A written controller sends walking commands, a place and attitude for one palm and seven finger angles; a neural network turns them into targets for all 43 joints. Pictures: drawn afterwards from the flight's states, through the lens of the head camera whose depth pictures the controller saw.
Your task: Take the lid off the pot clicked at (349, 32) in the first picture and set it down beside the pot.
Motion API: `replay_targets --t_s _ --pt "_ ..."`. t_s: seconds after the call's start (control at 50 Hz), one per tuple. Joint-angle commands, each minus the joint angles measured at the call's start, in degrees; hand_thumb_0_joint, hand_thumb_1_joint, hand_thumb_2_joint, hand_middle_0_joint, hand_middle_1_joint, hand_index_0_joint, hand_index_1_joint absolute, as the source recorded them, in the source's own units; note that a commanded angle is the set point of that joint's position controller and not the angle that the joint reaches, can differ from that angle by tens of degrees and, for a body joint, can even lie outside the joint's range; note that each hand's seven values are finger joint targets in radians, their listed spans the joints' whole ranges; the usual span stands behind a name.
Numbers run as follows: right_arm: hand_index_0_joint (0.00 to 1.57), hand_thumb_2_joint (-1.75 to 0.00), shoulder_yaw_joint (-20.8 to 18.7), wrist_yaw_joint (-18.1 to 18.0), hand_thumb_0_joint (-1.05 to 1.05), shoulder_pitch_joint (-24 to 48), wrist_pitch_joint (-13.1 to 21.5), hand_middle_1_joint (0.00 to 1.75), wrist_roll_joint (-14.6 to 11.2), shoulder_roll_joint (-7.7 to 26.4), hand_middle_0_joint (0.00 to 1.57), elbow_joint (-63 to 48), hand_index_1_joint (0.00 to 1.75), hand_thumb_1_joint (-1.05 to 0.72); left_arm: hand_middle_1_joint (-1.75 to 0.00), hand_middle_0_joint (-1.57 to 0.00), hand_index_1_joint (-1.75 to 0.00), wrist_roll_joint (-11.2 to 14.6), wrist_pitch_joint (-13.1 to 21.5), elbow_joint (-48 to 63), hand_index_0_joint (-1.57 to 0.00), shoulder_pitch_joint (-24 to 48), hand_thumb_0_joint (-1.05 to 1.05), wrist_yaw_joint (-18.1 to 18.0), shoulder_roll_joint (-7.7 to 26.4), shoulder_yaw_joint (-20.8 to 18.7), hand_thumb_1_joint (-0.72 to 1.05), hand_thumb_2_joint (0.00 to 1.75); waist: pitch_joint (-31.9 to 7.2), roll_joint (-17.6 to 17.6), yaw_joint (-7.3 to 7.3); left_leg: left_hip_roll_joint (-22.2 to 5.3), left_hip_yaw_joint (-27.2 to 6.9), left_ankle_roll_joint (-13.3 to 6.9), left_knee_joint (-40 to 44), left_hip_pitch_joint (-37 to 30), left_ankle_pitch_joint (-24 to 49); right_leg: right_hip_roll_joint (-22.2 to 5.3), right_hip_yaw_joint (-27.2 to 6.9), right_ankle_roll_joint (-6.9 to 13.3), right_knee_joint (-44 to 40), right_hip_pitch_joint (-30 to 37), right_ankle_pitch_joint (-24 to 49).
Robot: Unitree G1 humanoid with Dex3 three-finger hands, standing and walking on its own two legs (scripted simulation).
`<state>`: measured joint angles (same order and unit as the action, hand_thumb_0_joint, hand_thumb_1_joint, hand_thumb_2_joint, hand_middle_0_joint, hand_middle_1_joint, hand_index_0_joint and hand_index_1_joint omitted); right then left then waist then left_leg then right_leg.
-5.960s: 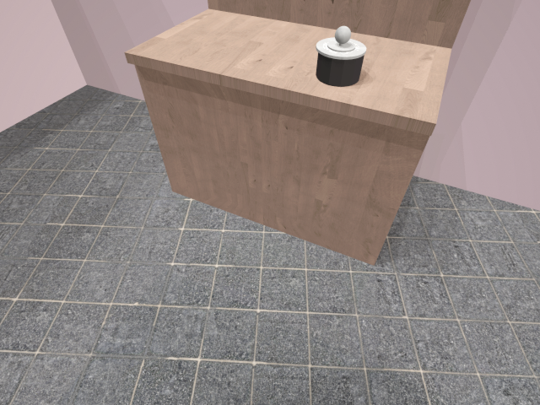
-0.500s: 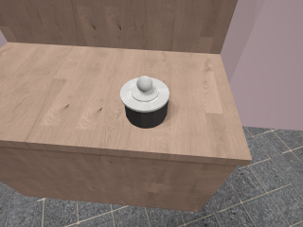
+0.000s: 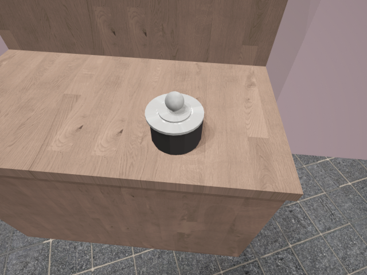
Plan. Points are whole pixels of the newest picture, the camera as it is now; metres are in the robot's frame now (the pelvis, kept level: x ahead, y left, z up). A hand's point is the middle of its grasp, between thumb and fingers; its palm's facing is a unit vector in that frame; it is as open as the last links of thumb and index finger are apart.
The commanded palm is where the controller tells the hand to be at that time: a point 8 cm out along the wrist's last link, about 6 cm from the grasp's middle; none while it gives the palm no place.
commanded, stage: look again from close up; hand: left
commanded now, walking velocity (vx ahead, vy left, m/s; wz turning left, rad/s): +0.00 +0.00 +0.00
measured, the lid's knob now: (174, 101) +0.49 +0.06 +0.11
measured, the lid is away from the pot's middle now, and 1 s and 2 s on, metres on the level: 0.00 0.00 0.00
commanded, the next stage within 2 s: shuffle to correct the standing spot in 0.08 s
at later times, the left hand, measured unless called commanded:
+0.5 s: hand out of the picture -0.02 +0.15 -0.18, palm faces +0.02 -0.99 -0.15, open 7.4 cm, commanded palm none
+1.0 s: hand out of the picture +0.00 +0.13 -0.18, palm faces +0.02 -0.99 -0.16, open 7.3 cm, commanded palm none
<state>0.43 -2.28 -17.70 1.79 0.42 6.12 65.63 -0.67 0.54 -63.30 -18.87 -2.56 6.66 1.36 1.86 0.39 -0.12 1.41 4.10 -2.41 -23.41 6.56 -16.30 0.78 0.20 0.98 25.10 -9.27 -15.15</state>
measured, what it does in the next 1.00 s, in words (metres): stands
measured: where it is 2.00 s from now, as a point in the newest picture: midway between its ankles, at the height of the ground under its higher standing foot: outside the picture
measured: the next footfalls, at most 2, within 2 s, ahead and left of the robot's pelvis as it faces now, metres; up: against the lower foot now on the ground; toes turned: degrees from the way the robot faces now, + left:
none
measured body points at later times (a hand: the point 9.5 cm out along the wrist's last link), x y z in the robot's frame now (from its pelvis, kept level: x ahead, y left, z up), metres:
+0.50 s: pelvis +0.00 -0.01 -0.01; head +0.02 +0.00 +0.44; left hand -0.02 +0.20 -0.17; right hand -0.03 -0.21 -0.16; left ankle -0.04 +0.09 -0.74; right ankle -0.02 -0.11 -0.74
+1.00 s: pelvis +0.02 -0.03 +0.00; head +0.04 -0.01 +0.45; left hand +0.00 +0.18 -0.17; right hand +0.04 -0.25 -0.15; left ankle -0.02 +0.08 -0.74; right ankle -0.02 -0.11 -0.74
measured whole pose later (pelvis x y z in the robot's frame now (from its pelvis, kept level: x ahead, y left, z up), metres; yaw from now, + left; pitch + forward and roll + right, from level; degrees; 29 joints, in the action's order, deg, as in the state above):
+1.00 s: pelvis +0.02 -0.03 +0.00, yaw +0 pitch +0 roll +0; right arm -0.9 -3.3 -13.5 1.0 -0.1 7.7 63.0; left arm -0.6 0.5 -61.1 -18.6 -3.1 7.9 1.0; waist 2.6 1.9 -0.7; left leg -0.4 3.2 -0.6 -24.3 8.5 -16.3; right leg 3.3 0.6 2.9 23.6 -8.6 -15.4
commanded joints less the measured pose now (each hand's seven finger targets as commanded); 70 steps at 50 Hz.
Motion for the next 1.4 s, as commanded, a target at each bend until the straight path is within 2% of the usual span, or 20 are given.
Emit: replay_targets --t_s 0.0,0.22,0.48,0.54,0.6,0.64,0.7,0.74,0.78,0.82,0.98,1.0,1.02,1.04,1.06,1.1,1.16,1.22,1.3,1.38 --pt "0.2 -0.9 -0.6 -0.4 0.0 -4.9 0.7 0.3 -0.2 4.5 0.2 -0.7 0.3 -0.9 -0.3 -0.2 -0.3 0.2 0.8 0.7 -0.2 -5.3 0.0 -0.2 4.5 -1.0 0.9 0.9 2.9 -0.5 -0.16 -7.7 -6.5 -0.3 3.9 0.9 12.4 -6.6 -5.4 2.0 -3.7 -2.7 12.1" --pt "0.2 -0.9 -0.8 -0.4 0.0 -5.0 0.6 0.3 -0.3 4.0 0.2 -0.4 0.3 -0.9 -0.3 -0.2 -0.3 0.2 0.5 0.6 -0.2 -5.4 0.0 0.0 4.1 -1.0 0.9 0.9 4.0 1.3 0.14 -8.5 -6.8 -0.7 4.1 1.5 10.6 -5.5 -4.3 1.2 -3.7 -3.5 10.3" --pt "0.2 -0.9 -3.5 -1.4 0.0 -4.0 -0.8 0.3 0.5 7.5 0.2 -2.5 0.3 -0.9 -0.3 -0.2 -0.3 -0.7 -1.7 4.0 -0.2 -5.8 0.0 1.0 3.7 -2.9 0.9 0.9 3.5 -4.7 0.27 -14.2 -12.3 -3.7 3.3 4.8 6.4 -2.5 -0.4 0.7 5.3 -8.7 3.3" --pt "0.2 -0.9 -3.9 -1.5 0.0 -3.5 -1.1 0.3 0.6 7.9 0.2 -3.4 0.3 -0.9 -0.3 -0.2 -0.3 -0.8 -1.8 4.7 -0.2 -6.5 0.0 1.1 4.0 -3.3 0.9 0.9 3.5 -2.3 -0.05 -13.5 -11.1 -3.3 0.8 7.5 5.6 -2.6 -1.5 1.0 4.6 -7.3 4.7" --pt "0.2 -0.9 -3.2 -1.4 0.0 -3.1 -0.9 0.3 0.3 5.1 0.2 -4.4 0.3 -0.9 -0.3 -0.2 -0.3 -0.7 -0.7 4.4 -0.2 -8.7 0.0 0.5 5.2 -3.5 0.9 0.9 0.1 4.8 -0.42 -6.9 -3.4 -0.2 -8.0 9.9 6.2 -7.4 -9.3 2.0 -1.2 -0.6 15.3" --pt "0.2 -0.9 -2.3 -1.2 0.0 -2.7 -1.2 0.3 -0.3 2.4 0.2 -4.2 0.3 -0.9 -0.3 -0.2 -0.3 -0.2 0.5 3.4 -0.2 -9.5 0.0 -0.2 7.0 -3.3 0.9 0.9 -0.6 8.9 -0.18 -2.9 -1.0 2.2 -12.9 12.9 -5.1 -13.0 -16.5 3.5 -6.8 3.8 24.5" --pt "0.2 -0.9 -1.7 -0.9 0.0 -2.0 -1.1 0.3 -0.7 1.9 0.2 -3.3 0.3 -0.9 -0.3 -0.2 -0.3 -0.2 1.2 3.0 -0.2 -7.5 0.0 -0.7 6.7 -2.7 0.9 0.9 0.5 4.6 0.24 -4.0 -3.5 2.4 -10.9 12.4 -7.7 -13.0 -14.4 4.5 -5.6 5.5 35.2" --pt "0.2 -0.9 -1.5 -0.9 0.0 -3.8 -0.8 0.3 -0.9 1.9 0.2 -2.1 0.3 -0.9 -0.3 -0.2 -0.3 0.3 1.4 3.1 -0.2 -5.5 0.0 -0.7 6.6 -2.3 0.9 0.9 0.5 1.9 1.27 -4.9 -4.1 2.2 -3.3 6.5 3.2 -10.8 -10.8 2.4 -3.9 3.1 36.8" --pt "0.2 -0.9 -1.4 -1.0 0.0 -3.1 -0.5 0.3 -0.8 3.0 0.2 -2.1 0.3 -0.9 -0.3 -0.2 -0.3 0.3 1.2 3.5 -0.2 -5.5 0.0 -0.7 6.1 -2.1 0.9 0.9 0.9 1.0 0.25 -6.8 -4.4 1.9 -1.7 3.5 13.6 -8.4 -8.1 -0.4 -3.6 1.8 36.4" --pt "0.2 -0.9 -1.2 -1.1 0.0 -1.9 -0.2 0.3 -0.9 3.3 0.2 -2.3 0.3 -0.9 -0.3 -0.2 -0.3 0.5 1.1 3.3 -0.2 -5.6 0.0 -0.8 6.8 -2.0 0.9 0.9 1.5 -3.3 -0.28 -7.5 -4.9 1.7 -1.2 2.1 19.9 -8.1 -7.8 -0.6 -3.1 1.1 35.4" --pt "0.2 -0.9 -1.3 -0.6 0.0 -0.8 -0.1 0.3 -0.6 5.3 0.2 -3.8 0.3 -0.9 -0.3 -0.2 -0.3 0.3 0.9 3.6 -0.2 -5.2 0.0 -0.7 6.7 -1.4 0.9 0.9 -2.3 0.0 -0.4 -8.3 -5.8 0.9 0.9 -1.5 20.0 -7.9 -6.8 0.3 -3.8 1.0 25.7" --pt "0.2 -0.9 -2.4 -0.2 0.0 4.7 -0.3 0.3 -0.9 9.4 0.2 -8.6 0.3 -0.9 -0.3 -0.2 -0.3 -0.6 1.6 2.4 -0.2 -6.4 0.0 -2.7 9.6 -2.7 0.9 0.9 -1.5 -4.3 -0.61 -7.4 -2.1 2.8 -11.9 2.9 17.9 -11.1 -9.4 -2.7 -2.0 -0.3 49.5" --pt "0.2 -0.9 -2.4 -0.1 0.0 4.2 -1.0 0.3 -0.9 7.5 0.2 -9.3 0.3 -0.9 -0.3 -0.2 -0.3 0.3 1.1 3.4 -0.2 -5.6 0.0 -2.4 13.0 -3.6 0.9 0.9 -6.8 -5.0 -0.36 -3.6 -1.8 3.6 -11.2 6.5 12.1 -12.7 -10.0 0.5 2.1 8.0 57.3" --pt "0.2 -0.9 -2.2 0.0 0.0 2.1 -0.7 0.3 -0.7 5.9 0.2 -10.0 0.3 -0.9 -0.3 -0.2 -0.3 0.7 1.3 4.6 -0.2 -5.5 0.0 -2.3 11.8 -3.2 0.9 0.9 -11.5 -0.6 0.35 -3.9 -3.5 2.8 -9.2 7.8 6.2 -13.4 -10.2 3.1 3.4 10.9 50.4" --pt "0.2 -0.9 -2.5 0.0 0.0 2.6 -0.8 0.3 -0.6 6.3 0.2 -10.6 0.3 -0.9 -0.3 -0.2 -0.3 0.6 1.2 5.6 -0.2 -4.1 0.0 -2.1 10.7 -2.9 0.9 0.9 -11.1 2.3 0.51 -4.0 -4.4 2.2 -8.5 7.1 5.3 -12.8 -10.2 4.6 2.9 8.6 41.1" --pt "0.2 -0.9 -2.7 0.4 0.0 2.6 -1.3 0.3 -0.3 7.5 0.2 -10.3 0.3 -0.9 -0.3 -0.2 -0.3 0.1 1.3 7.0 -0.2 -1.3 0.0 -1.5 9.3 -2.4 0.9 0.9 -3.8 6.9 1.36 -4.7 -5.8 1.5 -6.5 6.5 5.5 -10.6 -9.3 3.9 -0.2 -0.4 24.2" --pt "0.2 -0.9 -2.4 0.7 0.0 2.9 -1.2 0.3 0.1 8.7 0.2 -10.5 0.3 -0.9 -0.3 -0.2 -0.3 -0.1 0.6 8.0 -0.2 0.4 0.0 -1.0 8.8 -2.2 0.9 0.9 2.7 0.0 0.83 -6.6 -9.6 0.2 -2.5 7.5 9.4 -7.0 -6.3 2.6 0.2 -6.7 9.0" --pt "0.2 -0.9 -2.2 0.9 0.0 3.6 -0.9 0.3 0.4 9.7 0.2 -11.3 0.3 -0.9 -0.3 -0.2 -0.3 -0.2 -0.1 8.4 -0.2 -0.1 0.0 -0.6 9.3 -2.2 0.9 0.9 2.7 -3.4 -0.29 -8.0 -12.4 -0.8 1.6 9.6 4.9 -5.2 -4.0 2.2 0.5 -5.3 1.5" --pt "0.2 -0.9 -2.4 1.3 0.0 4.4 -0.8 0.3 0.5 11.1 0.2 -12.1 0.3 -0.9 -0.3 -0.2 -0.3 -0.5 -0.3 8.9 -0.2 -0.6 0.0 -0.3 8.9 -2.1 0.9 0.9 4.3 -1.5 -0.62 -7.9 -14.3 -1.1 6.0 13.4 -6.4 -4.5 -2.8 1.5 0.9 -4.8 -0.4" --pt "0.2 -0.9 -2.4 1.4 0.0 4.2 -0.7 0.3 0.5 11.8 0.2 -12.4 0.3 -0.9 -0.3 -0.2 -0.3 -0.8 -0.5 9.3 -0.2 -1.2 0.0 0.1 9.1 -2.1 0.9 0.9 3.7 -1.8 -0.84 -8.2 -15.9 -1.4 8.8 14.1 -10.6 -4.2 -1.4 1.1 1.9 -4.3 -0.2"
